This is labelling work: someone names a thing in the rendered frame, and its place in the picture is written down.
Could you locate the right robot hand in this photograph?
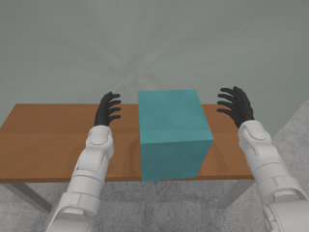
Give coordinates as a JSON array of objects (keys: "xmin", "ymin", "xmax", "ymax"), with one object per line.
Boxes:
[{"xmin": 216, "ymin": 86, "xmax": 255, "ymax": 129}]

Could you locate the table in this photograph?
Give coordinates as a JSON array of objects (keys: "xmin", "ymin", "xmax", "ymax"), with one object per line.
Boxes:
[{"xmin": 0, "ymin": 103, "xmax": 256, "ymax": 214}]

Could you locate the right robot forearm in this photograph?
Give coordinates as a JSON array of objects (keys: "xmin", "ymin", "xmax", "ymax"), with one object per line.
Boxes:
[{"xmin": 238, "ymin": 120, "xmax": 309, "ymax": 205}]

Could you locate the left robot upper arm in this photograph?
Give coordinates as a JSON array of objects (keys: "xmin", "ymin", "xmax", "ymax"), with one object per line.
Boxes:
[{"xmin": 47, "ymin": 218, "xmax": 98, "ymax": 232}]

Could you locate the left robot hand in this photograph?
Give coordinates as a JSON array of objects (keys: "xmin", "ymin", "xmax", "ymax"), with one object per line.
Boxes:
[{"xmin": 94, "ymin": 92, "xmax": 121, "ymax": 127}]

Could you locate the right robot upper arm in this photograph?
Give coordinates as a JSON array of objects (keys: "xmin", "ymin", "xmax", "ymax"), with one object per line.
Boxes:
[{"xmin": 262, "ymin": 199, "xmax": 309, "ymax": 232}]

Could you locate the left robot forearm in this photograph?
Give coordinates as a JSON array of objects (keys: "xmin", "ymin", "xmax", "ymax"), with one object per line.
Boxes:
[{"xmin": 45, "ymin": 125, "xmax": 115, "ymax": 232}]

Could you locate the carton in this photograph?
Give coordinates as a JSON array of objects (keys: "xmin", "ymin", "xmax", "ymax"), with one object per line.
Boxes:
[{"xmin": 137, "ymin": 89, "xmax": 213, "ymax": 182}]

